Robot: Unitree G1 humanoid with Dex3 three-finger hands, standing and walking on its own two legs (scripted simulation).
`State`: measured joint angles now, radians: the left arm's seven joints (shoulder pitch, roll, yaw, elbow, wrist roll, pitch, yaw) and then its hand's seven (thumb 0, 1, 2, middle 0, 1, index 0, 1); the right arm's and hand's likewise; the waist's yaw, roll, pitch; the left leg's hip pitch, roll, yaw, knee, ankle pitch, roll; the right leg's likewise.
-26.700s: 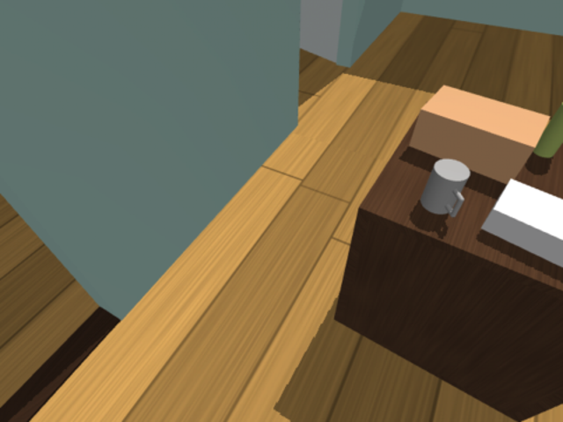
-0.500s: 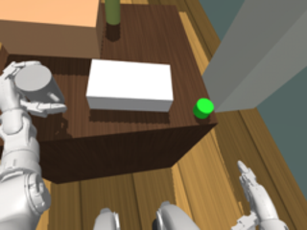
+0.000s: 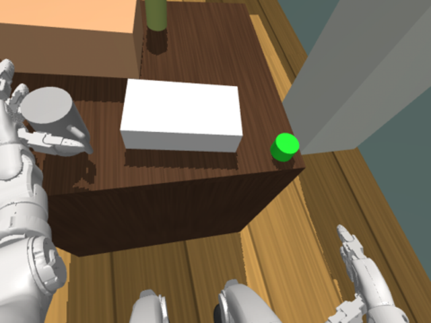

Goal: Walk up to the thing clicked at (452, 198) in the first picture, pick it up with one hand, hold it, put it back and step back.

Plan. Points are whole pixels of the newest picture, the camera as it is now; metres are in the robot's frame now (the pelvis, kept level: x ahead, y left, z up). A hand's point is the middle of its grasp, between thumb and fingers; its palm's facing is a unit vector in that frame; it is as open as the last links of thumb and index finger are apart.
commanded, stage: withdraw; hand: left
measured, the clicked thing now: (66, 129) +0.50 +0.21 +0.01
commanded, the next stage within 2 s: rise in 0.18 s
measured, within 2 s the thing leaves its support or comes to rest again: neither
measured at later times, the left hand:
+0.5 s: hand out of the picture +0.49 +0.34 +0.12, palm faces +0.37 -0.90 -0.22, open 17.5 cm
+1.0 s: hand out of the picture +0.29 +0.29 +0.11, palm faces +0.34 -0.88 -0.34, open 17.4 cm
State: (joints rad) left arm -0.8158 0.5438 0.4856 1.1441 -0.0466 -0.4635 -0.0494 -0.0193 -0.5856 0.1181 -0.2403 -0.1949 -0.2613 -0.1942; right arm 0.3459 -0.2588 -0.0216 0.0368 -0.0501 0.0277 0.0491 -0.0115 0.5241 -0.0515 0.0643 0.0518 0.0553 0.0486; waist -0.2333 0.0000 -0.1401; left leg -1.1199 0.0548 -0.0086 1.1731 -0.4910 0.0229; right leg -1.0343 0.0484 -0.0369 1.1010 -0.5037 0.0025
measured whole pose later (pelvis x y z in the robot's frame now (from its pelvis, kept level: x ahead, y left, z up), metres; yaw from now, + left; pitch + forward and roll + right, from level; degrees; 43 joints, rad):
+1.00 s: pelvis +0.03 +0.00 +0.06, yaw +2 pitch +9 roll -1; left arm 0.15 0.37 0.27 0.12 -0.07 0.02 0.05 -0.02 -0.54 0.07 -0.07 -0.04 -0.06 -0.06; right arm 0.41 -0.25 -0.06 0.21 0.08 0.10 -0.03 -0.01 0.48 -0.08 0.06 0.06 0.05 0.05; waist 0.01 0.02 -0.13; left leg -0.56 0.01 0.03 0.81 -0.41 0.03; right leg -0.49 0.01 0.00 0.77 -0.43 0.01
